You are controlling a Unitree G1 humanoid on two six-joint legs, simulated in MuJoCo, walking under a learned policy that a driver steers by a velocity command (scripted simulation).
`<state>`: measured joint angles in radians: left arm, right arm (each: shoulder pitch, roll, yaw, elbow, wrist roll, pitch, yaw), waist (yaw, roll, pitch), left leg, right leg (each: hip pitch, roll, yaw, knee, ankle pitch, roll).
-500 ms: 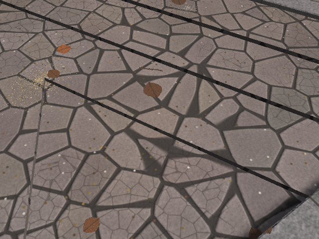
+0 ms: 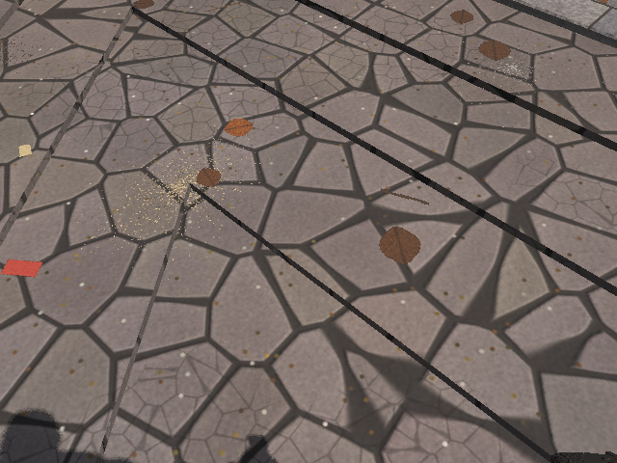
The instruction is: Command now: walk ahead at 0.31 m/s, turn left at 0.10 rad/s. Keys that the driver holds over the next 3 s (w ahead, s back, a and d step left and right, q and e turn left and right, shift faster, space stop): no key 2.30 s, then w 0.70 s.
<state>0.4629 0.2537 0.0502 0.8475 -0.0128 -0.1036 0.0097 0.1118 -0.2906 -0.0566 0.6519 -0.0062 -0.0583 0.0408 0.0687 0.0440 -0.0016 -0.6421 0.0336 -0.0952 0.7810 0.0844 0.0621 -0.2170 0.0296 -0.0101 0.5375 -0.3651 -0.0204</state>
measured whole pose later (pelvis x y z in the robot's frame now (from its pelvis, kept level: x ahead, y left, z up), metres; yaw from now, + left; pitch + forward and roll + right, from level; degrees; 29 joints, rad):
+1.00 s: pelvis +0.25 +0.02 -0.12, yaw +0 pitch -1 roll +0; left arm 0.21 0.20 0.06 0.96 0.00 -0.02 0.03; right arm 0.20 -0.21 -0.05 0.97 0.00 0.03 -0.02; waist 0.00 -0.01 0.04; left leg -0.15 -0.04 -0.01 0.49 -0.32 0.03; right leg -0.23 -0.02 0.05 0.53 -0.28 0.03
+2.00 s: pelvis +0.25 +0.03 -0.12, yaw +0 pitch -2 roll +0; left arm 0.24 0.18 0.05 1.12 0.00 0.00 0.05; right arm 0.29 -0.17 -0.03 1.07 0.00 0.00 -0.02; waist 0.00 -0.01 0.04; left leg -0.14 -0.05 0.01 0.47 -0.30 0.04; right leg -0.21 -0.03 0.06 0.48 -0.24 0.05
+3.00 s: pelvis +0.46 -0.05 -0.12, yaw -1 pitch +2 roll +0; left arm 0.45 0.17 0.02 1.09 0.00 -0.09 0.01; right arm 0.07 -0.25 -0.07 0.87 0.02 -0.07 0.01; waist 0.07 0.04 0.00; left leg -0.70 0.10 -0.01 0.73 0.05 0.03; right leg 0.06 0.06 -0.05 0.17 -0.27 -0.06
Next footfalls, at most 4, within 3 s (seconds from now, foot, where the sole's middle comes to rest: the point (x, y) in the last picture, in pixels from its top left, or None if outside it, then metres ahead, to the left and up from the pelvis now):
0.20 left None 0.26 0.12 -0.90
0.52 right None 0.30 -0.11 -0.90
2.64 right None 0.39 -0.13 -0.90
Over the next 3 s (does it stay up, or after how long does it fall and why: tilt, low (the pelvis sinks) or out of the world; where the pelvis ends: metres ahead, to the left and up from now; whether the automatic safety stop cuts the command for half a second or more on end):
stays up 0.46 -0.05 -0.12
